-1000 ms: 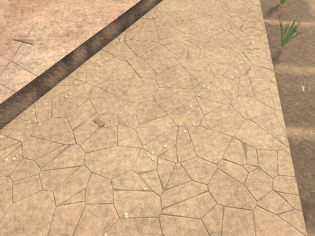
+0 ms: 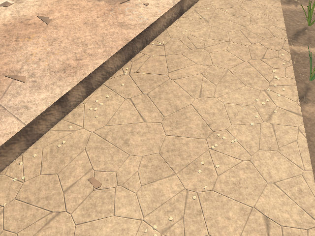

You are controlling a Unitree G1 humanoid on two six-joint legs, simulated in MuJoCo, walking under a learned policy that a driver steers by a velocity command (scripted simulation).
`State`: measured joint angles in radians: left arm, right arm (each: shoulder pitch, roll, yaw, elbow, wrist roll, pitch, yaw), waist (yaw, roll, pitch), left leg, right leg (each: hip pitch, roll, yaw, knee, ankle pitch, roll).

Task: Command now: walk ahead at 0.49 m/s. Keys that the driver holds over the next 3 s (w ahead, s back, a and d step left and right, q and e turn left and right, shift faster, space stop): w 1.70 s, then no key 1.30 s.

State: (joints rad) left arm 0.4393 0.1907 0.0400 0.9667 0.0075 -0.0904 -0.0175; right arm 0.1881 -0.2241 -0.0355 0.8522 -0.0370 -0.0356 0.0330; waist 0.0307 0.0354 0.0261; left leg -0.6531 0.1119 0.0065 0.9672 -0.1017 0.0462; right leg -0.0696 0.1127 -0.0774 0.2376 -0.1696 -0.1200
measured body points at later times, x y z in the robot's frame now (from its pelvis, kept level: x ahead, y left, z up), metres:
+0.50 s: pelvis +0.29 +0.06 +0.00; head +0.30 +0.06 +0.45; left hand +0.35 +0.31 -0.15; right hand +0.30 -0.20 -0.14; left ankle +0.29 +0.11 -0.75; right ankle +0.29 -0.09 -0.66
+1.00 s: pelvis +0.56 +0.00 -0.01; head +0.58 -0.01 +0.44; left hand +0.62 +0.25 -0.14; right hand +0.57 -0.25 -0.16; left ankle +0.49 +0.13 -0.66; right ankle +0.59 -0.06 -0.75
